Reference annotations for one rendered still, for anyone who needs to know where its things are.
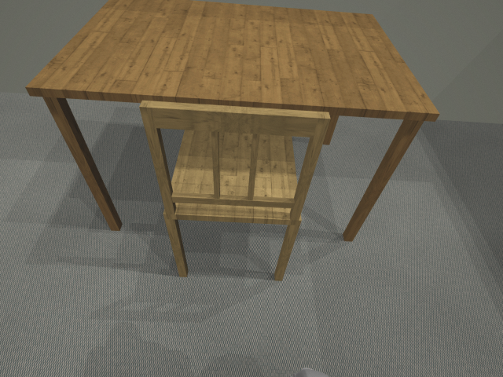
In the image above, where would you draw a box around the table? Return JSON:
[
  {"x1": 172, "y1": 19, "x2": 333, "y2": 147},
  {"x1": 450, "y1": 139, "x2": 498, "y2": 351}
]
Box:
[{"x1": 25, "y1": 0, "x2": 440, "y2": 242}]

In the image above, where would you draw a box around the chair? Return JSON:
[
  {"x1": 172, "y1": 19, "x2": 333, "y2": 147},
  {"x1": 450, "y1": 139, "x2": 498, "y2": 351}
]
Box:
[{"x1": 139, "y1": 101, "x2": 330, "y2": 281}]

